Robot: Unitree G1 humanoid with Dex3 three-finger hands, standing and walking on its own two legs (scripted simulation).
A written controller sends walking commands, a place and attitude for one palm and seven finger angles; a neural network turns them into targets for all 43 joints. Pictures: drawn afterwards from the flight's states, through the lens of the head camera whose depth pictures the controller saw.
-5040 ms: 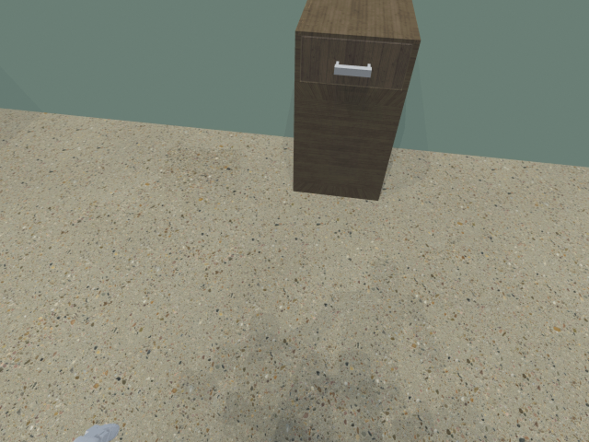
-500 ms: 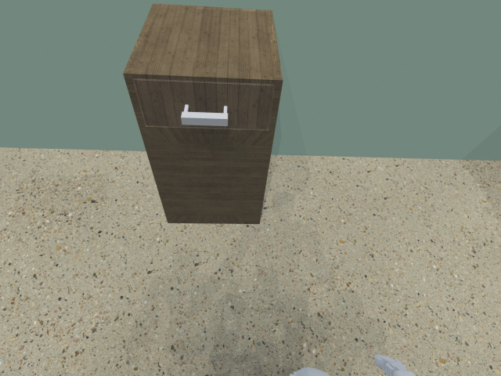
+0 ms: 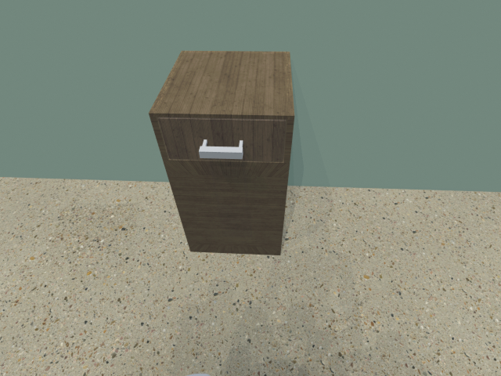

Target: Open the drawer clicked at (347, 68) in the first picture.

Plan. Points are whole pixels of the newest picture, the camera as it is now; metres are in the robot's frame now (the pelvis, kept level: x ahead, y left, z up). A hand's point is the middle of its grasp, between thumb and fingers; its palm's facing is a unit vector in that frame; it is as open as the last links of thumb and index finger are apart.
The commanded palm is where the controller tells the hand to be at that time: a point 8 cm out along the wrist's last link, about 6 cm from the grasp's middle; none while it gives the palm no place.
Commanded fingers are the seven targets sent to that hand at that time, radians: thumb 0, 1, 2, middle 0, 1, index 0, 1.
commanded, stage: take the last steps up to it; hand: left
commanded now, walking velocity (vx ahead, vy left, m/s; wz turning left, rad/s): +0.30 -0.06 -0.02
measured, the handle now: (222, 147) +0.76 +0.14 -0.11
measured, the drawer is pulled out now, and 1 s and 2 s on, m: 0.00 0.00 0.00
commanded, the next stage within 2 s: come to a stop and stand still in 0.60 s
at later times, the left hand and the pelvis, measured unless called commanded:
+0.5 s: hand (153, 353) +0.20 +0.21 -0.17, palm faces -0.02 -0.98 -0.19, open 7.4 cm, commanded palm none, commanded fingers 0.00 0.90 0.90 -0.20 -0.30 -0.20 -0.30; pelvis +0.14 +0.03 +0.00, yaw -3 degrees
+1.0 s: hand (195, 290) +0.34 +0.16 -0.19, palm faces +0.02 -0.98 -0.22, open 7.3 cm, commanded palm none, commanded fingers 0.00 0.90 0.90 -0.20 -0.30 -0.20 -0.30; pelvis +0.27 -0.02 -0.01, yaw -3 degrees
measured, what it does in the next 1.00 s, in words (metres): walks ahead: left foot, then right foot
